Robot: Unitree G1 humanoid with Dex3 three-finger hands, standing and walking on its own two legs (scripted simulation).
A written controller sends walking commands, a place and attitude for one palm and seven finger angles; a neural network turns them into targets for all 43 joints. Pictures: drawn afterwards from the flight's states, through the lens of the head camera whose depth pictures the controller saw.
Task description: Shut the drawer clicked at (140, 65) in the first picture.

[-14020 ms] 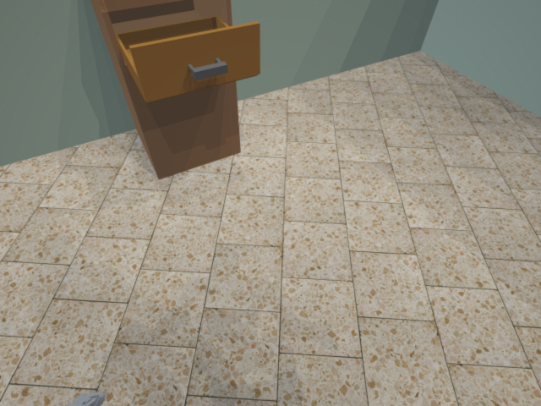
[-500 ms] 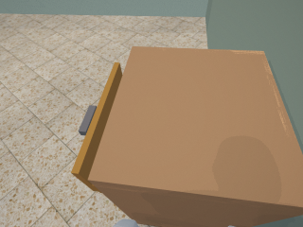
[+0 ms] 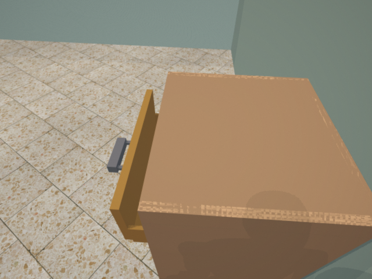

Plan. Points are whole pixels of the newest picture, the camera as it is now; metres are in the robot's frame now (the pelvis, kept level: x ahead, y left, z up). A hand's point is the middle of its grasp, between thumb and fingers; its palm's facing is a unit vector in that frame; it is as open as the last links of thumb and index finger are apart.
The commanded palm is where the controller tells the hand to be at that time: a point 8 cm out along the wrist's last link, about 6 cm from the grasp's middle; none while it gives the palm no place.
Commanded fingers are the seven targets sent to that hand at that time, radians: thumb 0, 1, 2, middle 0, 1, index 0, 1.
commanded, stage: come to a stop and stand still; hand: left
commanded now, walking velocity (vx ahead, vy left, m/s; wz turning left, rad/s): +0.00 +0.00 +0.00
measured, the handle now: (125, 154) +0.46 +0.21 -0.06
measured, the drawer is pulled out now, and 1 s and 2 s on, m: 0.07 0.07 0.07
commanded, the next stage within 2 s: look again from close up in 0.86 s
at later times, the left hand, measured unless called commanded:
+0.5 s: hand out of the picture +0.00 +0.16 -0.18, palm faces +0.07 -0.99 -0.15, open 7.3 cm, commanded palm none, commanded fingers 0.00 0.90 0.90 -0.20 -0.30 -0.20 -0.30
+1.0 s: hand out of the picture +0.03 +0.17 -0.18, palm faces +0.04 -0.98 -0.19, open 7.3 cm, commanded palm none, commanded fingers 0.00 0.90 0.90 -0.20 -0.30 -0.20 -0.30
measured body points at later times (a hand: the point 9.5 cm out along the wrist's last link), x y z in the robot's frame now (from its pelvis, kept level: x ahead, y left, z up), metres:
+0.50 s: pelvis +0.03 +0.01 +0.00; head +0.04 +0.01 +0.45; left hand +0.00 +0.21 -0.16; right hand +0.01 -0.19 -0.16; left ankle -0.01 +0.11 -0.74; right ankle +0.04 -0.10 -0.74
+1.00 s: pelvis +0.04 +0.01 +0.00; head +0.06 +0.01 +0.45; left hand +0.03 +0.23 -0.16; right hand +0.01 -0.18 -0.16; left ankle -0.01 +0.11 -0.74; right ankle +0.04 -0.10 -0.74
